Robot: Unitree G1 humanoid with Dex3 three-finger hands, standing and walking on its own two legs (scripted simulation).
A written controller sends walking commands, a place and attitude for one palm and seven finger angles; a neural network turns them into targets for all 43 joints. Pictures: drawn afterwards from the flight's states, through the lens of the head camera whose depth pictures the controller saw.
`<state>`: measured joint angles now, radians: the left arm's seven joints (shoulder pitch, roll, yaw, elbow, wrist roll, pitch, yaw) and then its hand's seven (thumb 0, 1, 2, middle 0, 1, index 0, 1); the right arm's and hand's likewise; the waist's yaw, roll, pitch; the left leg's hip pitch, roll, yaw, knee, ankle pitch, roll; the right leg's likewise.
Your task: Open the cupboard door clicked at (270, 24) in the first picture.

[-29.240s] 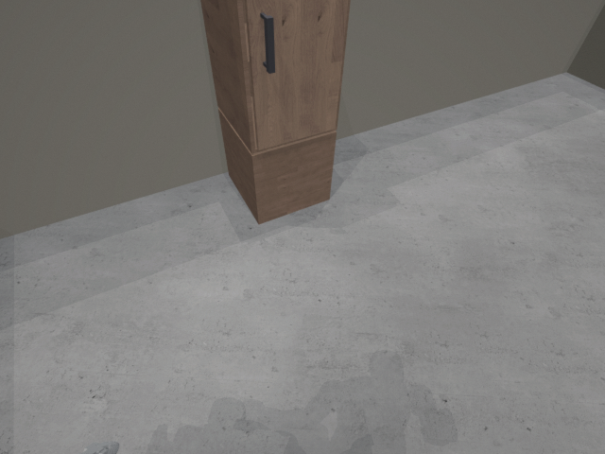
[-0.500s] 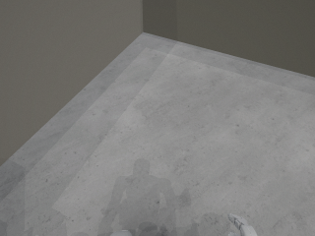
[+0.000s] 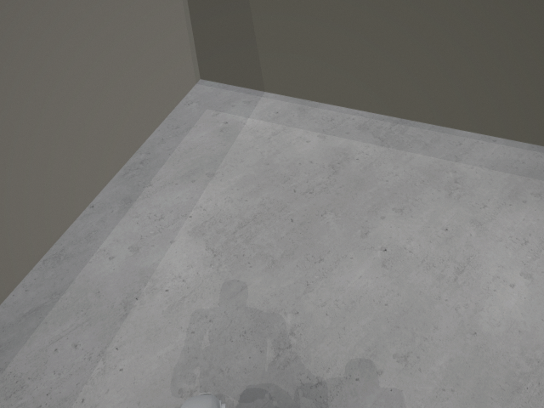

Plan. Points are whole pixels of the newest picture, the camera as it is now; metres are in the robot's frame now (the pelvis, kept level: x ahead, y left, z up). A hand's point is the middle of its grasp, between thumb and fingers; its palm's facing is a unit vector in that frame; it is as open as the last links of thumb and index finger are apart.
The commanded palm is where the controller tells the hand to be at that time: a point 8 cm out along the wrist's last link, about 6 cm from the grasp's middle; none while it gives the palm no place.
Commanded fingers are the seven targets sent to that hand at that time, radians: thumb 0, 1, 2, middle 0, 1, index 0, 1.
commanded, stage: walk to a spot facing it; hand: left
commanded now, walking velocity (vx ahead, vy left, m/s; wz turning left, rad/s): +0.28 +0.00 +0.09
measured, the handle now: out of the picture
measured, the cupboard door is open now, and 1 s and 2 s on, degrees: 48 48 48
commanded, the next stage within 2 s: turn to face it in 0.02 s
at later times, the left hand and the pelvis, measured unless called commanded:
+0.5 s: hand (172, 351) +0.24 +0.20 -0.17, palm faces +0.21 -0.95 -0.23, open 7.4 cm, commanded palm none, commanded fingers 0.00 0.90 0.90 -0.20 -0.30 -0.20 -0.30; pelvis +0.18 -0.01 -0.02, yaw +10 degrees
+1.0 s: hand (153, 361) +0.22 +0.22 -0.17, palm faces +0.49 -0.83 -0.29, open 7.4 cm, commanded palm none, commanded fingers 0.00 0.90 0.90 -0.20 -0.30 -0.20 -0.30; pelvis +0.25 -0.01 -0.02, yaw +28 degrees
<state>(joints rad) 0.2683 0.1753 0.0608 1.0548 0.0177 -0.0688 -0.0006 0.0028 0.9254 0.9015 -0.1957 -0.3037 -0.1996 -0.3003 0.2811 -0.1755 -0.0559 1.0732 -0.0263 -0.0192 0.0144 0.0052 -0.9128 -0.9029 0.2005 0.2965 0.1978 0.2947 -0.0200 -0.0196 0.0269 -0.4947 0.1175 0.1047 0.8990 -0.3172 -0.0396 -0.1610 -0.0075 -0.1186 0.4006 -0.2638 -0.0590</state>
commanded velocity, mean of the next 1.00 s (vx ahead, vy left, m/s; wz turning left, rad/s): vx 0.02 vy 0.00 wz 0.54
